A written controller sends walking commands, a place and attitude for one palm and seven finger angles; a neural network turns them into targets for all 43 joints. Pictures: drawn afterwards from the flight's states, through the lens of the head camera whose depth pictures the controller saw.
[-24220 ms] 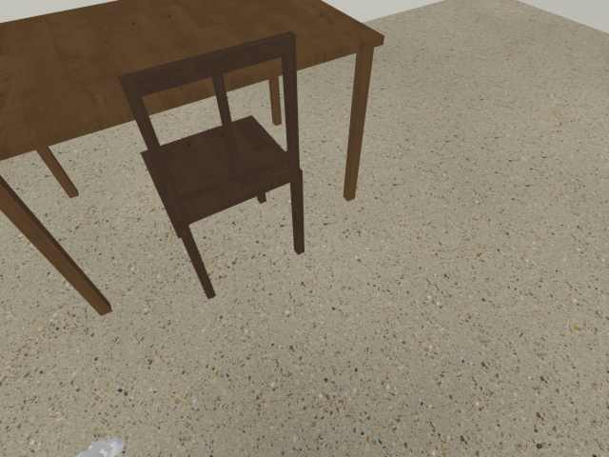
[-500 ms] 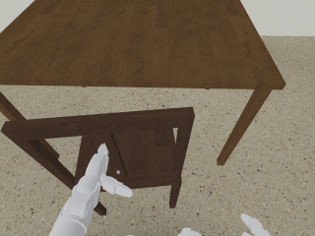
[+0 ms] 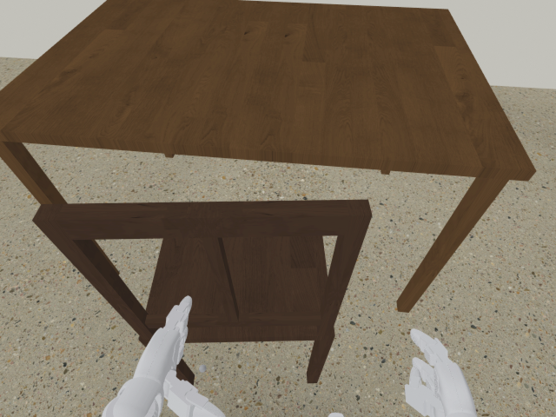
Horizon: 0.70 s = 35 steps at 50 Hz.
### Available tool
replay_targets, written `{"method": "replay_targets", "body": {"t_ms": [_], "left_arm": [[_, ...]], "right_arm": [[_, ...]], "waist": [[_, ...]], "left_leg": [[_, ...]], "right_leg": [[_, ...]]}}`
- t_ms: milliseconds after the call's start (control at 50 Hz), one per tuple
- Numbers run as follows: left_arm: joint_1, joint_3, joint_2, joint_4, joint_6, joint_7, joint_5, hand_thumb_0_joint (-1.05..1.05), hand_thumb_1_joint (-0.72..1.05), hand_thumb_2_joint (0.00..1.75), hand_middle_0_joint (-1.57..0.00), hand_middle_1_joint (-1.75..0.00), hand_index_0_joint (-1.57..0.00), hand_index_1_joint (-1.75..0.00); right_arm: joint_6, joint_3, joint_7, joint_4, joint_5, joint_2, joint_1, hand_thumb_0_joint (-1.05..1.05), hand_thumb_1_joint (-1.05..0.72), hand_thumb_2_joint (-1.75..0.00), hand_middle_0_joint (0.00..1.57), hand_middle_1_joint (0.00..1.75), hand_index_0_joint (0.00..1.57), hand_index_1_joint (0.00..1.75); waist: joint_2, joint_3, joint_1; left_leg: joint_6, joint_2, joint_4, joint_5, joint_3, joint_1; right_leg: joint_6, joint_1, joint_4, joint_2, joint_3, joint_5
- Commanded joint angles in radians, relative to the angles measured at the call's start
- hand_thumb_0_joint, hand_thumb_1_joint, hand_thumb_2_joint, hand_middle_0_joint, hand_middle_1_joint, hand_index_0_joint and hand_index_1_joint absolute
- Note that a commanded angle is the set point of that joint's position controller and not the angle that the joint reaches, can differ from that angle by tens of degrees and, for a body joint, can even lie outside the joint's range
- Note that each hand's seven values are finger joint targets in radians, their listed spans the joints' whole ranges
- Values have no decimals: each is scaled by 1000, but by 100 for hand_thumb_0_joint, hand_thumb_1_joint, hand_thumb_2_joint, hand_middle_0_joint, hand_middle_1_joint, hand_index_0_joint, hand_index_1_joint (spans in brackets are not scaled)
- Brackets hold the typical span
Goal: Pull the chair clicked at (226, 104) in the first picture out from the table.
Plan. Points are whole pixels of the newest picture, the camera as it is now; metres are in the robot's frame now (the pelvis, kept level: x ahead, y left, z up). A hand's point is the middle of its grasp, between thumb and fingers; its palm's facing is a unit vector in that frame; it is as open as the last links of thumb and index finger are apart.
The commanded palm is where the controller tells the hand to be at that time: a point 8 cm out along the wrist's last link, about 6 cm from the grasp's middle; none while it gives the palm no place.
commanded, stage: draw the fingers out of the gap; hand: left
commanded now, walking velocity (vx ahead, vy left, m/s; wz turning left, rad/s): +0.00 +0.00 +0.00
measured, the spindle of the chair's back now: (224, 282) +0.34 +0.10 -0.04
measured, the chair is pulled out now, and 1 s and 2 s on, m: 0.16 0.16 0.16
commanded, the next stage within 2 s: draw the hand back to the body in 0.02 s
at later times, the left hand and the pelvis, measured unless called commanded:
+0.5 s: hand (163, 373) +0.18 +0.15 +0.04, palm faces -0.12 -0.99 -0.08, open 17.5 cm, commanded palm +0.16 +0.21 +0.07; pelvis -0.02 +0.00 -0.03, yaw -1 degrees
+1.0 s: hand (65, 336) +0.19 +0.22 +0.13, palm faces +0.29 -0.87 -0.39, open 14.2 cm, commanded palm +0.15 +0.27 +0.17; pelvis +0.01 +0.01 +0.03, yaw -1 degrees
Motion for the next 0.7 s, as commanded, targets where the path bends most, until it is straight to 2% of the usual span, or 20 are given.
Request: {"method": "replay_targets", "body": {"t_ms": [0,40,60,80,120,140,160,220,240,300,320,360,380,440,460,520,620,640,660,680], "left_arm": [[14,20,58,-299,-56,9,-3,0,-55,20,0,0,0,0],[55,21,63,-316,-54,8,-2,0,-55,20,0,0,0,0],[96,25,67,-322,-50,11,5,0,-55,20,0,0,0,0],[89,0,55,-352,-53,11,7,0,-55,20,0,0,0,0],[142,14,67,-375,-59,14,6,0,-55,20,0,0,0,0],[46,51,-3,-505,-221,-10,-114,0,-55,20,0,0,0,0],[73,99,72,-466,-304,-22,-103,0,-55,20,0,0,0,0],[110,128,72,-496,-489,-61,-148,0,-55,20,0,0,0,0],[130,127,62,-487,-548,-74,-155,0,-55,20,0,0,0,0],[159,146,62,-425,-717,-115,-166,0,-55,20,0,0,0,0],[216,166,84,-389,-717,-129,-158,0,-55,20,0,0,0,0],[271,188,113,-385,-640,-153,-152,0,-55,20,0,0,0,0],[259,179,114,-437,-594,-165,-161,0,-55,20,0,0,0,0],[185,238,169,-575,-503,-162,-209,0,-55,20,0,0,0,0],[170,266,186,-581,-491,-152,-221,0,-55,20,0,0,0,0],[146,287,177,-588,-509,-142,-259,0,-55,20,0,0,0,0],[196,299,178,-526,-502,-182,-270,0,-37,29,-2,-4,-2,-4],[231,368,329,-569,-434,-16,-118,0,-33,31,-3,-5,-3,-5],[284,343,260,-552,-388,61,-95,0,-30,32,-4,-5,-4,-5],[283,297,213,-575,-363,102,-70,0,-26,34,-4,-6,-4,-6]], "right_arm": [[-58,-56,-14,-163,1,-119,-29,0,-90,-90,20,30,20,30],[-65,-58,-17,-170,1,-121,-27,0,-90,-90,20,30,20,30],[-67,-59,-18,-176,0,-121,-31,0,-90,-90,20,30,20,30],[-72,-56,-18,-178,0,-119,-29,0,-90,-90,20,30,20,30],[-80,-60,-20,-183,-1,-116,-23,0,-90,-90,20,30,20,30],[-121,-59,-22,-171,-8,-101,-34,0,-90,-90,20,30,20,30],[-149,-63,-25,-137,-13,-108,-33,0,-90,-90,20,30,20,30],[-201,-73,-7,-108,-7,-98,-28,0,-90,-90,20,30,20,30],[-212,-75,3,-97,-7,-91,-35,0,-90,-90,20,30,20,30],[-226,-85,32,-67,-14,-86,-63,0,-90,-90,20,30,20,30],[-217,-91,36,-75,-11,-93,-71,0,-90,-90,20,30,20,30],[-188,-93,35,-111,7,-101,-81,0,-90,-90,20,30,20,30],[-175,-88,31,-134,16,-101,-81,0,-90,-90,20,30,20,30],[-157,-76,-1,-155,26,-102,-86,0,-90,-90,20,30,20,30],[-158,-71,-13,-149,26,-102,-90,0,-90,-90,20,30,20,30],[-179,-58,-27,-125,26,-100,-76,0,-90,-90,20,30,20,30],[-204,-56,-26,-103,33,-103,-70,0,-90,-90,20,30,20,30],[-157,-77,-57,-116,12,-85,-61,0,-90,-90,20,30,20,30],[-141,-70,-61,-117,6,-68,-80,0,-90,-90,20,30,20,30],[-127,-61,-62,-113,1,-65,-76,0,-90,-90,20,30,20,30]], "waist": [[-19,-153,-28],[-42,-141,-31],[-36,-141,-19],[-15,-132,-29],[-22,-154,-21],[-106,-129,-33],[-85,-154,-12],[31,-179,7],[54,-164,13],[4,-151,14],[2,-172,26],[10,-188,41],[18,-190,34],[-8,-183,20],[-35,-164,17],[-27,-116,13],[-3,-92,18],[15,-109,95],[21,-46,68],[33,-12,61]], "left_leg": [[16,-5,-119,303,-3,60],[17,-6,-112,275,-5,41],[17,-7,-110,277,-4,33],[17,-6,-109,274,-8,37],[18,-10,-100,266,-7,30],[12,-14,-46,272,-16,-6],[9,-13,-27,271,-13,-22],[-12,-8,-12,260,-19,-16],[-18,-6,-3,260,-19,-28],[-18,-1,56,207,-20,-127],[-13,0,50,178,-13,-138],[-3,-1,10,140,1,-130],[1,-2,-11,118,6,-111],[9,-1,-36,110,-1,-74],[9,3,-41,110,-7,-73],[5,5,-67,112,-20,-43],[2,7,-116,140,-18,19],[-5,25,-178,124,8,49],[-5,17,-186,102,15,47],[-2,22,-203,98,17,57]], "right_leg": [[3,141,-125,0,3,241],[6,127,-123,3,3,216],[2,125,-118,5,1,206],[3,112,-115,3,-1,202],[4,118,-110,4,2,198],[4,72,-80,12,-26,226],[-3,67,-55,12,-11,224],[-10,20,-7,9,-10,178],[-13,-7,10,9,-12,166],[-11,-68,62,11,-5,117],[-10,-49,58,10,4,94],[-8,15,17,10,18,55],[-2,40,-10,7,22,34],[8,88,-63,8,21,14],[9,88,-78,13,19,3],[9,95,-110,16,9,0],[10,144,-148,14,-1,46],[-3,201,-192,-15,66,40],[4,190,-233,-21,65,3],[5,201,-240,-24,50,-4]]}}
